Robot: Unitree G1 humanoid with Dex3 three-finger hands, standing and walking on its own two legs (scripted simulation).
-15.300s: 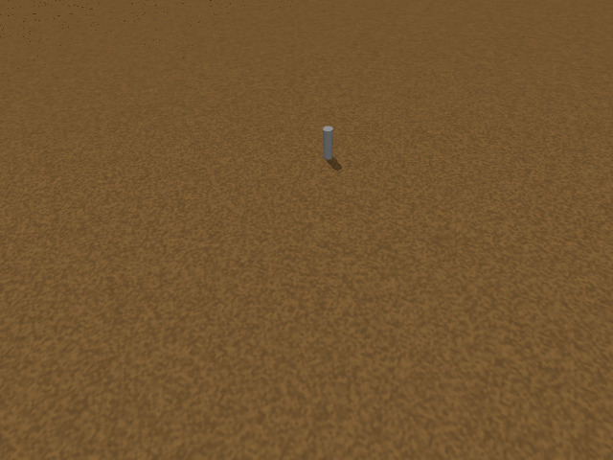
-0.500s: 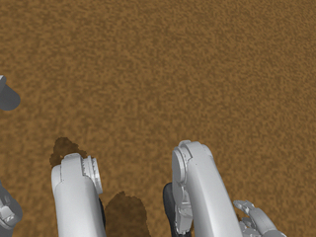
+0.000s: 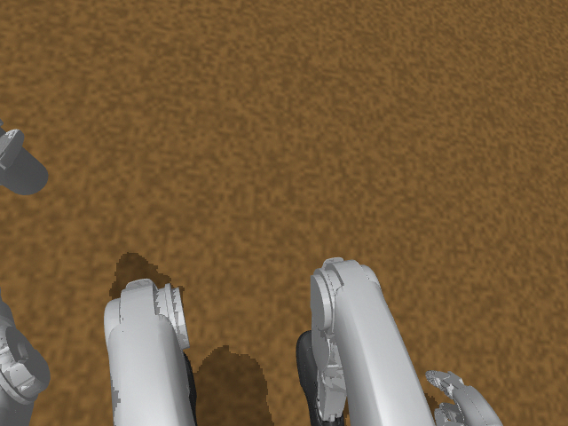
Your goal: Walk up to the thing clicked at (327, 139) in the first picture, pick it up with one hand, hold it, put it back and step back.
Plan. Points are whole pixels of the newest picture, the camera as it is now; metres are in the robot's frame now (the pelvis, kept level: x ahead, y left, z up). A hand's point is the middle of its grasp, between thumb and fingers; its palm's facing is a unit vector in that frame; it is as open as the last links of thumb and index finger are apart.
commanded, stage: settle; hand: left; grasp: from the side
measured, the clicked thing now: out of the picture +0.48 +0.34 -0.05
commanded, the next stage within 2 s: lift in 0.32 s
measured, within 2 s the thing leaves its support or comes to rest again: neither
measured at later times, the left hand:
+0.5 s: hand out of the picture +0.49 +0.33 +0.00, palm faces +0.37 -0.93 -0.08, open 8.3 cm
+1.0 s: hand out of the picture +0.45 +0.33 +0.09, palm faces +0.34 -0.94 -0.06, open 8.3 cm
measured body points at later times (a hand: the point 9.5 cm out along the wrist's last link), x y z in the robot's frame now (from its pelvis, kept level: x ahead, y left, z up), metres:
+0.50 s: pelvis +0.00 +0.00 +0.01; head +0.22 +0.07 +0.40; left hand +0.46 +0.38 +0.01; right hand +0.10 -0.27 -0.10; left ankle +0.08 +0.14 -0.33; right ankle +0.09 -0.13 -0.33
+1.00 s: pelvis +0.00 +0.00 +0.07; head +0.20 +0.06 +0.48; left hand +0.43 +0.37 +0.10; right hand +0.13 -0.26 -0.04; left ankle +0.08 +0.14 -0.33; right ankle +0.09 -0.13 -0.33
